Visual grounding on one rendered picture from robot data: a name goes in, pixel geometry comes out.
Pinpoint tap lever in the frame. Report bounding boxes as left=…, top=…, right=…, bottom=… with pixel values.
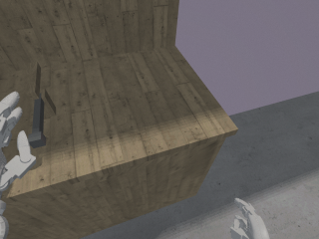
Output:
left=28, top=93, right=46, bottom=148

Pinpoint robot left hand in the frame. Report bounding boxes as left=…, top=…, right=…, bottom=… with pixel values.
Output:
left=0, top=91, right=36, bottom=199

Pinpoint counter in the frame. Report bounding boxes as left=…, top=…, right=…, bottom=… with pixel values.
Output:
left=0, top=0, right=238, bottom=239

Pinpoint robot right hand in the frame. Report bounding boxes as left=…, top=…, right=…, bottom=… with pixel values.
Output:
left=230, top=198, right=270, bottom=239

